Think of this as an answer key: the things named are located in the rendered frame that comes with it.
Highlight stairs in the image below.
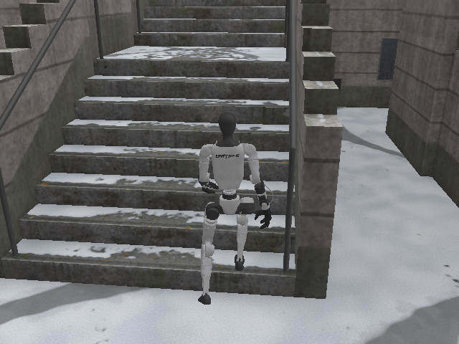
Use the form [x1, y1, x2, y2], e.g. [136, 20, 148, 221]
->
[133, 0, 287, 48]
[1, 59, 296, 297]

